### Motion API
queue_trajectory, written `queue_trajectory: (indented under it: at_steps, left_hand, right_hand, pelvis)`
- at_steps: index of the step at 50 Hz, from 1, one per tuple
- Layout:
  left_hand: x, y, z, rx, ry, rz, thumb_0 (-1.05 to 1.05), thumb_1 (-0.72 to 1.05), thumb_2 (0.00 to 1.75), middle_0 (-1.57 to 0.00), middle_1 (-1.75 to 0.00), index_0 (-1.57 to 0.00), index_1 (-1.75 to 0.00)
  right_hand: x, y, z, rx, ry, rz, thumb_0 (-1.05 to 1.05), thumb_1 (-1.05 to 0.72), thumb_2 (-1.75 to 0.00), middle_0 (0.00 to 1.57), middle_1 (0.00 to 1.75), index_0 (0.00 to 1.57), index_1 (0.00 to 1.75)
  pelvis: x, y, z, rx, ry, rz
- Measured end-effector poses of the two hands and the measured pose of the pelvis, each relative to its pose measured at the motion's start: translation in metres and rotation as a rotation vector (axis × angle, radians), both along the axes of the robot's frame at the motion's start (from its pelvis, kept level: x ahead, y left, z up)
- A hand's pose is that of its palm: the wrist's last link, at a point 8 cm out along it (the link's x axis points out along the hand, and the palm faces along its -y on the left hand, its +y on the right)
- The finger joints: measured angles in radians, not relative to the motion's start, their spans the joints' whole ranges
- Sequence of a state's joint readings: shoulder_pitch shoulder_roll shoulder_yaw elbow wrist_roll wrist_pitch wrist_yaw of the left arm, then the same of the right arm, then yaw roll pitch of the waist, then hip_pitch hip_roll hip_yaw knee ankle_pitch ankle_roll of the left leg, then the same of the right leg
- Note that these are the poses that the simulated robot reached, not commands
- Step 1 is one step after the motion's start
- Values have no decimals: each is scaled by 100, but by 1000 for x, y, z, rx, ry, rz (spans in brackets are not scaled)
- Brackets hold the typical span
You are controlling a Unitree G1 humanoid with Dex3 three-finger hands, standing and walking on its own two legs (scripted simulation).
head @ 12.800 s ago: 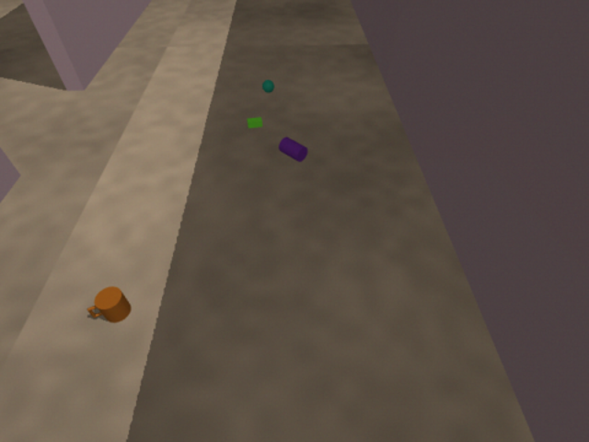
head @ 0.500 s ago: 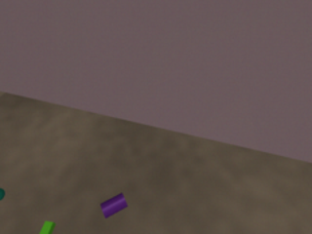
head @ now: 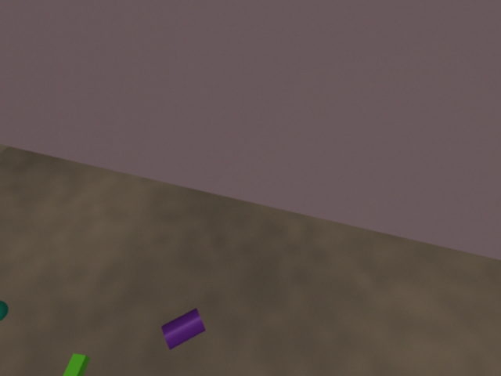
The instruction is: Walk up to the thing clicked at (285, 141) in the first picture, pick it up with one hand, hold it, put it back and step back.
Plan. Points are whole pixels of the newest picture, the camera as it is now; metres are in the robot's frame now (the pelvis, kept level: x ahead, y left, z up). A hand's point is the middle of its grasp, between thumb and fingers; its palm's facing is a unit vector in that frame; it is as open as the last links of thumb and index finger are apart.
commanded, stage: rise first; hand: left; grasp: from above
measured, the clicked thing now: (183, 328) +0.44 +0.26 -0.74
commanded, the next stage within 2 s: none
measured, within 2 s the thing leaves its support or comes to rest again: neither
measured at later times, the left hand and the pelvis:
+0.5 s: hand out of the picture +0.14 +0.26 -0.21, palm faces -0.06 -0.90 -0.43, open 13.4 cm; pelvis -0.01 +0.00 -0.06, yaw -1 degrees
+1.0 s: hand out of the picture +0.12 +0.27 -0.25, palm faces -0.16 -0.84 -0.52, open 14.2 cm; pelvis -0.02 +0.01 -0.11, yaw -2 degrees
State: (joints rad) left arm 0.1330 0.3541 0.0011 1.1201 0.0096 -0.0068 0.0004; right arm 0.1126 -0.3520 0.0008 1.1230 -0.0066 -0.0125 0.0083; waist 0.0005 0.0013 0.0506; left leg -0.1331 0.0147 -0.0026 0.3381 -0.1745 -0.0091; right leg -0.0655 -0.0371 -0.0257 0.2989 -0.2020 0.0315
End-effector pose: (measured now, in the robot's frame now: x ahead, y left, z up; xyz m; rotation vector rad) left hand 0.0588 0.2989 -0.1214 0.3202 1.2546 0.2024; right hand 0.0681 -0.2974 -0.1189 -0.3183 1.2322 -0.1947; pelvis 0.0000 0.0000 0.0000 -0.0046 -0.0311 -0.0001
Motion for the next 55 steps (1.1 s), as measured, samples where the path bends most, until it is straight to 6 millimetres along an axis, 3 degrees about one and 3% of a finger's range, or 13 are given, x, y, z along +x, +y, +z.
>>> queue_trajectory:
  at_steps: [6,10,14,22,28,41,55]
  left_hand:
    - [45,-6,-6,-14,-121,30,1,77,92,-20,-44,-19,-44]
    - [79,-3,-12,-4,-154,-17,1,57,92,-16,-65,-16,-64]
    - [91,-3,-15,24,-137,-59,0,31,93,-11,-84,-13,-82]
    - [82,0,-35,75,-68,-68,0,-24,97,-9,-101,-10,-100]
    - [75,5,-50,102,-82,-91,0,-47,98,-10,-105,-10,-105]
    - [69,8,-68,147,-70,-152,0,-57,97,-10,-108,-10,-107]
    - [61,12,-91,210,-63,-217,0,-57,95,-10,-108,-10,-107]
  right_hand:
    - [12,15,-1,14,-132,-6,0,-94,-91,20,30,20,30]
    - [10,26,-7,37,-171,-19,0,-95,-91,20,30,20,30]
    - [6,34,-11,62,-196,-47,0,-94,-91,21,30,20,30]
    - [17,38,-23,68,-256,-26,1,-93,-90,21,30,20,30]
    - [36,38,-35,43,-310,6,1,-94,-90,21,30,20,30]
    - [71,51,-50,25,-426,61,1,-94,-90,21,30,20,30]
    - [70,61,-82,46,-434,82,1,-93,-90,21,30,20,30]
  pelvis:
    - [-11,-1,-9,-3,75,4]
    - [-15,-3,-19,-4,134,-10]
    - [-13,-2,-25,-7,159,-20]
    - [-11,1,-45,-13,224,-24]
    - [-11,2,-65,-20,270,-21]
    - [-13,6,-92,-38,336,-19]
    - [-23,7,-121,-44,399,-19]
